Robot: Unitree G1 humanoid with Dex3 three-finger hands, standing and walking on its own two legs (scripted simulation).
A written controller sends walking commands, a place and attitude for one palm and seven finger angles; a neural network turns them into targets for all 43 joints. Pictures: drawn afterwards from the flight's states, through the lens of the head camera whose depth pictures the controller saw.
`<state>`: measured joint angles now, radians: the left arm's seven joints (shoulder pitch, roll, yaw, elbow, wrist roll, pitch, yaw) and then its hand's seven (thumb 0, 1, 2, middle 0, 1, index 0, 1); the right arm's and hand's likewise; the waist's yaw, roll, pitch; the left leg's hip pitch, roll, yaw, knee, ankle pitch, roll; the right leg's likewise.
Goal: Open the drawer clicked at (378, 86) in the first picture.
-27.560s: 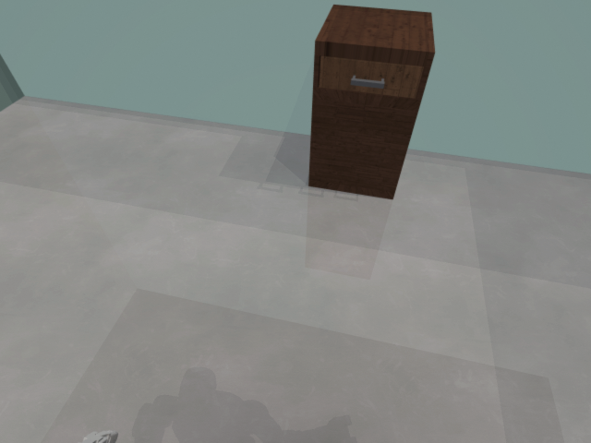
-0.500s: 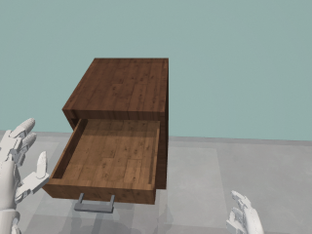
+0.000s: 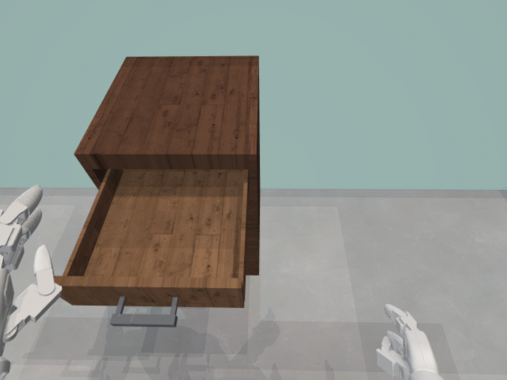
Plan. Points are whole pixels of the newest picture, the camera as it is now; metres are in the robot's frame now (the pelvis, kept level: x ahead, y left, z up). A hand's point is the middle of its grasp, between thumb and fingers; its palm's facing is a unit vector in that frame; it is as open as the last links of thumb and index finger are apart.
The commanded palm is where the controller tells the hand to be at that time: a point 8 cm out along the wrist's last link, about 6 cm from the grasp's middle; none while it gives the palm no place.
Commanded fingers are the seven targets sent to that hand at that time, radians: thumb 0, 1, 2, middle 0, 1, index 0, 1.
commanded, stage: step back with the hand held close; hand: left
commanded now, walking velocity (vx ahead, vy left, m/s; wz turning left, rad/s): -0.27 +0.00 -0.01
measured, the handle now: (146, 310) +0.26 +0.25 -0.17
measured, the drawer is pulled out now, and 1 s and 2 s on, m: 0.30 0.30 0.30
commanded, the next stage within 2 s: stop stepping back and stand still in 1.12 s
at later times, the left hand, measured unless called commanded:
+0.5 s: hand (4, 354) +0.13 +0.25 +0.15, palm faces +0.40 -0.81 -0.44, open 7.4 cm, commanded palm +0.07 +0.29 +0.17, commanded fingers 0.00 0.90 0.90 -0.20 -0.30 -0.20 -0.30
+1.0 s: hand out of the picture +0.07 +0.19 +0.16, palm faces +0.20 -0.84 -0.51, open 7.4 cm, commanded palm +0.01 +0.25 +0.17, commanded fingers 0.00 0.90 0.90 -0.20 -0.30 -0.20 -0.30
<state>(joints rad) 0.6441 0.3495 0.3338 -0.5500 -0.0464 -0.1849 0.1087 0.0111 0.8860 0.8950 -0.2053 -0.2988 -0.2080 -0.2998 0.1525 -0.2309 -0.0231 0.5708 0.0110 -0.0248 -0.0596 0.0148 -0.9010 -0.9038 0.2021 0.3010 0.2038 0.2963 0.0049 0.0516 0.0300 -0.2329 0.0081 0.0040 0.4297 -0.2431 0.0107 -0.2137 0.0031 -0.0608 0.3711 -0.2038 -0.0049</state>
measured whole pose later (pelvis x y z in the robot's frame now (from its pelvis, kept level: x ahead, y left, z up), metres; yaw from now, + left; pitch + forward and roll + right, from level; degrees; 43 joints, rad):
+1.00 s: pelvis -0.14 -0.02 -0.01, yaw -3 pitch +5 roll -2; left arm 0.66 0.43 0.37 -0.65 -0.07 -0.24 0.10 0.01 0.88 0.89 -0.21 -0.30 -0.21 -0.30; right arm 0.10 -0.18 0.00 0.63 0.02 -0.08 -0.03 0.01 -0.90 -0.90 0.21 0.30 0.21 0.30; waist 0.01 0.02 0.03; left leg -0.54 0.03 -0.02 0.72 -0.30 -0.01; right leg -0.19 0.09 -0.01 0.41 -0.30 -0.06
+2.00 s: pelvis -0.29 -0.07 -0.01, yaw +3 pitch -2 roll +0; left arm 0.63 0.32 0.33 -0.55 -0.02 -0.22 0.17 0.01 0.88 0.90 -0.21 -0.30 -0.21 -0.30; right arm 0.25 -0.20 0.00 0.64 0.00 -0.11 -0.06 0.02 -0.90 -0.90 0.20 0.30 0.20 0.30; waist -0.01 -0.01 -0.01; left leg -0.22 0.00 0.04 0.52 -0.27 0.04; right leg -0.29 0.02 -0.10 0.53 -0.23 -0.05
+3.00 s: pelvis -0.28 -0.06 +0.00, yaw +3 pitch -2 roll +0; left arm 0.28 0.12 0.02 1.12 0.01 0.01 0.04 0.01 0.92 0.90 -0.20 -0.30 -0.20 -0.30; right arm 0.34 -0.08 0.00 1.11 -0.01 0.00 -0.04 0.00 -0.91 -0.90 0.20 0.30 0.20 0.30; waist -0.01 0.01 0.04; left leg -0.17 -0.01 0.03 0.44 -0.24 0.02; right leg -0.21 0.02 -0.01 0.43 -0.20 -0.02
